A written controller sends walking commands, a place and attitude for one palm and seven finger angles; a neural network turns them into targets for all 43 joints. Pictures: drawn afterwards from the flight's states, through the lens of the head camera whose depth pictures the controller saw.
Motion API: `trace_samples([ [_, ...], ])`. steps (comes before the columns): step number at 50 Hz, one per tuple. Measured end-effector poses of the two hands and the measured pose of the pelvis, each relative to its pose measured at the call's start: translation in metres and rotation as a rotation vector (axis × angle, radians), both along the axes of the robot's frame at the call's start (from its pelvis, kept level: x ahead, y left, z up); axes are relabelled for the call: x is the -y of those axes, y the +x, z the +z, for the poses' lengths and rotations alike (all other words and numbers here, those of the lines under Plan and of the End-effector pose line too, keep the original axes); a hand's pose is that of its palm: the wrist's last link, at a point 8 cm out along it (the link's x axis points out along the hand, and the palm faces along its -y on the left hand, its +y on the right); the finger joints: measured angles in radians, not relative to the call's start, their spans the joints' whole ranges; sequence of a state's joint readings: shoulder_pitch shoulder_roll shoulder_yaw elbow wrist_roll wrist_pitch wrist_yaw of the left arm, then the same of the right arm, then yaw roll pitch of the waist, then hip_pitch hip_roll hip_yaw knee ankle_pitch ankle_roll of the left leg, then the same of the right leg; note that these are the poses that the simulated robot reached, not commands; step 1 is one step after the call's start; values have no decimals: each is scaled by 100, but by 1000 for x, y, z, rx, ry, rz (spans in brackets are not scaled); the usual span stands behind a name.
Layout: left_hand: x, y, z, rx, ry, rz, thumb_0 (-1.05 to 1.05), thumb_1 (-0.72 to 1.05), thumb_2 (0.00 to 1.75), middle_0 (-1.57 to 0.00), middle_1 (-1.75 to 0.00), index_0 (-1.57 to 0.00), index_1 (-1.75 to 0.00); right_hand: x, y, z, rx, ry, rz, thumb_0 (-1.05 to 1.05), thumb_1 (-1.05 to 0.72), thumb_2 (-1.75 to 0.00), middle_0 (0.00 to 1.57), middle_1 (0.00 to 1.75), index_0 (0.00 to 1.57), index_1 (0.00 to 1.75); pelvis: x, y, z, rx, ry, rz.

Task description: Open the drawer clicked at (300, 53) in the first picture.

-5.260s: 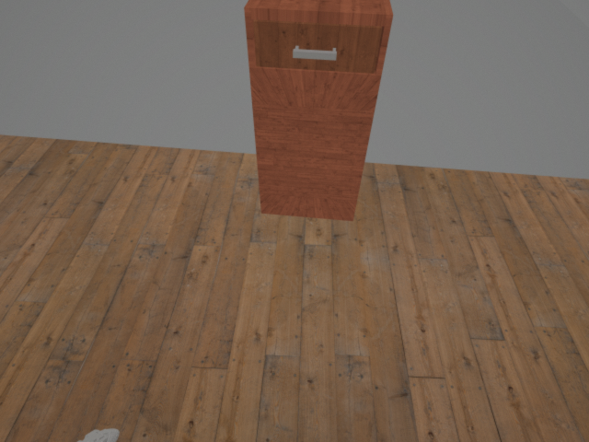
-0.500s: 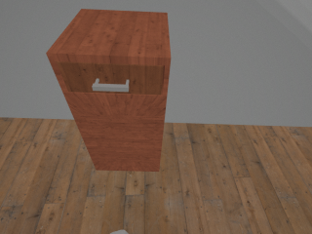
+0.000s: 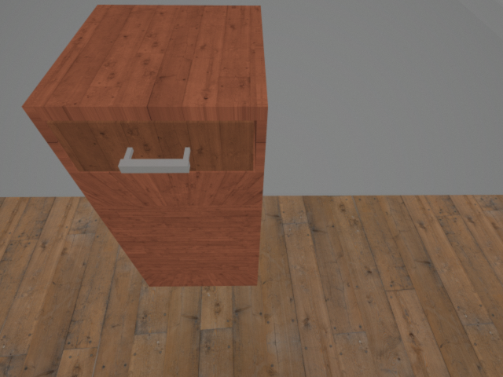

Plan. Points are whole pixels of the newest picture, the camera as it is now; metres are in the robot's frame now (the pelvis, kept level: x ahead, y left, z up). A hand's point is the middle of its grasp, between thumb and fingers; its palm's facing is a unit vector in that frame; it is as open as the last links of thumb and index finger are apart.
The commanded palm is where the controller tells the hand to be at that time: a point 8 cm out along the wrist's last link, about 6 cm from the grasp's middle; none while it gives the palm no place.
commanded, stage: come to a stop and stand still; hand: left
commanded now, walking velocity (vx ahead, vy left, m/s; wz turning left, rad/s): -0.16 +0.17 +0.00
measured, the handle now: (156, 158) +0.50 +0.22 +0.02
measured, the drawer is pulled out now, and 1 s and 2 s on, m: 0.00 0.00 0.00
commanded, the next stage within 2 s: look again from close up in 0.70 s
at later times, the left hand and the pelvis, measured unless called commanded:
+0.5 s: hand out of the picture +0.00 +0.22 -0.17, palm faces +0.09 -0.97 -0.21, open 7.3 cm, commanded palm none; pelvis -0.04 +0.02 +0.00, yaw +1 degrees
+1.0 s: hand out of the picture -0.06 +0.19 -0.17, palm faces +0.01 -0.98 -0.19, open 7.3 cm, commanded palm none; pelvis -0.06 +0.03 +0.00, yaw +1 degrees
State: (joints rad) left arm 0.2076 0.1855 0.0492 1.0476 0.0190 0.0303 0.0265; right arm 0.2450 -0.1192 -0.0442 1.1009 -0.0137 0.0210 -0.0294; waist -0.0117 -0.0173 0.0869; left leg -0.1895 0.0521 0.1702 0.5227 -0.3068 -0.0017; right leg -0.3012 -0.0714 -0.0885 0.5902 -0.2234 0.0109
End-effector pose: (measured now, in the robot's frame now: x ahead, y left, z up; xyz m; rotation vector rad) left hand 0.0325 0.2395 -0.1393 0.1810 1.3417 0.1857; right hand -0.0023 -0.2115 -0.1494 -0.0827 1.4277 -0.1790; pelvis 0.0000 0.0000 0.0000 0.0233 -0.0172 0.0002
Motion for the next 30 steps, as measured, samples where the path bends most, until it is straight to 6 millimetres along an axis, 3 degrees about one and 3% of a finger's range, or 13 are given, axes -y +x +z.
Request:
trace_samples([
  [5, 13, 19, 10, 50, 39, -17, 0, 91, 90, -19, -30, -20, -30, 24, 15, -10, 5, 8, -6, 0, -92, -90, 21, 29, 20, 30, 13, -1, -2, -9, 1, 8],
  [13, 18, 21, 22, 119, 30, 1, 0, 91, 90, -20, -30, -21, -30, 41, 46, 3, 92, -23, 68, 0, -91, -90, 20, 29, 19, 30, 12, -15, 7, -18, 14, 25],
  [18, 3, 1, 16, 122, 8, 16, 0, 91, 90, -20, -30, -21, -30, 33, 59, 16, 171, -52, 110, 0, -91, -90, 20, 29, 19, 30, 1, -28, 7, -17, 6, 25],
  [21, -12, -18, 3, 99, -9, 32, 0, 90, 90, -20, -30, -21, -30, 22, 57, 20, 221, -78, 124, 0, -91, -90, 20, 29, 19, 30, -12, -35, 0, -14, -23, 25],
  [24, -25, -37, -4, 62, -24, 52, 0, 91, 90, -20, -30, -21, -30, 7, 42, 25, 216, -85, 135, 0, -91, -90, 20, 29, 19, 30, -20, -41, 1, -5, -22, 25],
  [30, -32, -73, 0, -19, -28, 69, 1, 91, 90, -19, -30, -20, -30, -12, 11, 25, 138, -67, 127, 0, -93, -90, 20, 29, 20, 30, -27, -43, 9, -13, -15, 25],
])
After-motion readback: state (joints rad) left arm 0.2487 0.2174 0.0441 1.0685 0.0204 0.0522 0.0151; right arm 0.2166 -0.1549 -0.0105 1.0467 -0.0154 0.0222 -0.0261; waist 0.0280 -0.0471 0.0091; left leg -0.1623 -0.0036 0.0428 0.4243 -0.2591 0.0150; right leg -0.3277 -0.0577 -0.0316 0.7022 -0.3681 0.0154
